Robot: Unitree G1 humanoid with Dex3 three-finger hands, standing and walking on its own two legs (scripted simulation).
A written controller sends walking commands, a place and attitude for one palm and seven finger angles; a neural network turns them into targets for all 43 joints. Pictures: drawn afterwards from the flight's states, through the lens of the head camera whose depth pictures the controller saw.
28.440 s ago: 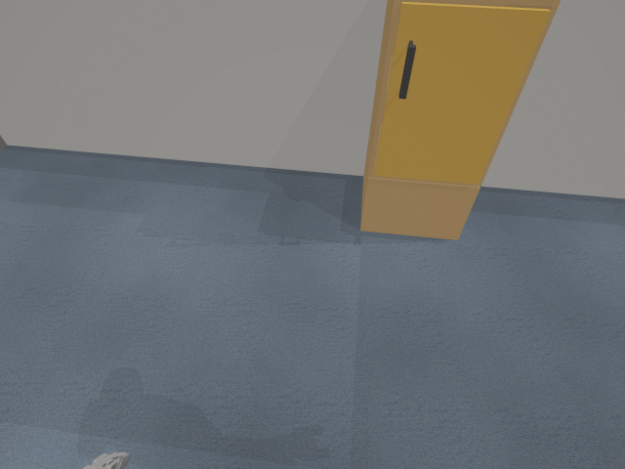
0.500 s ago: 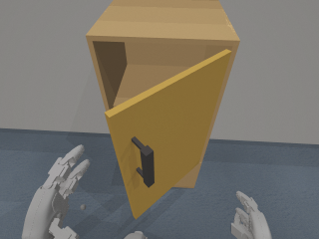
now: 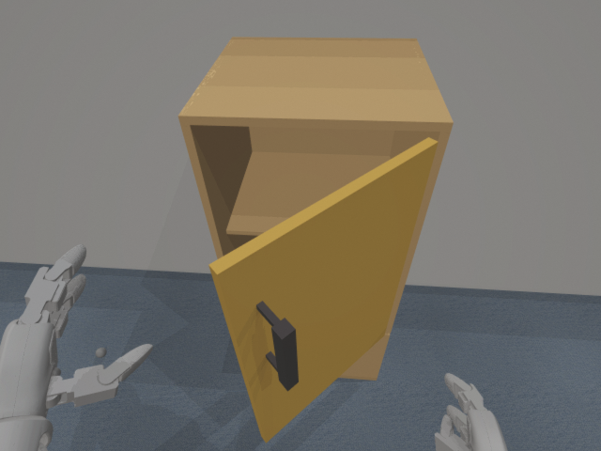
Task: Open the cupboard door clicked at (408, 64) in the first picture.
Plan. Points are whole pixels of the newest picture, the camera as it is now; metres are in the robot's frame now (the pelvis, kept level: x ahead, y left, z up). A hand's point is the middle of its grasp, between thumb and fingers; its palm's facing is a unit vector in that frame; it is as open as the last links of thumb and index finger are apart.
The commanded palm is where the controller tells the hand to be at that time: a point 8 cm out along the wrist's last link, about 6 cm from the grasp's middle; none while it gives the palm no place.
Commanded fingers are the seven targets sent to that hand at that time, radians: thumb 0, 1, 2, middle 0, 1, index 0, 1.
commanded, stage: draw the hand back to the body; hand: left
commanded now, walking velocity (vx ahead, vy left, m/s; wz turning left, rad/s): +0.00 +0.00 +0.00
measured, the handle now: (277, 347) +0.26 +0.07 +0.01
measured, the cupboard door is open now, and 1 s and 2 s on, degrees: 45 45 45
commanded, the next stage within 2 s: step back with the hand held close in 0.64 s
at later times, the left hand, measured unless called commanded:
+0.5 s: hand (99, 303) +0.21 +0.23 +0.17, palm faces +0.42 -0.82 -0.39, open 7.6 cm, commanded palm +0.16 +0.28 +0.19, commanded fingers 0.00 0.90 0.90 -0.20 -0.30 -0.20 -0.30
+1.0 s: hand (84, 318) +0.19 +0.24 +0.17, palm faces +0.36 -0.81 -0.47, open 7.4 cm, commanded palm +0.13 +0.28 +0.20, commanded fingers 0.00 0.90 0.90 -0.20 -0.30 -0.20 -0.30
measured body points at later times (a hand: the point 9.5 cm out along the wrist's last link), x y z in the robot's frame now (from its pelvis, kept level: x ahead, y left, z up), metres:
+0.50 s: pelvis +0.02 -0.02 +0.02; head +0.00 -0.04 +0.47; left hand +0.18 +0.28 +0.19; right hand +0.21 -0.24 -0.06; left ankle +0.03 +0.11 -0.72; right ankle -0.04 -0.14 -0.72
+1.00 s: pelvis -0.01 -0.02 +0.02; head +0.00 -0.03 +0.47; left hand +0.17 +0.28 +0.20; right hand +0.18 -0.26 -0.06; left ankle +0.03 +0.11 -0.72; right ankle -0.04 -0.14 -0.72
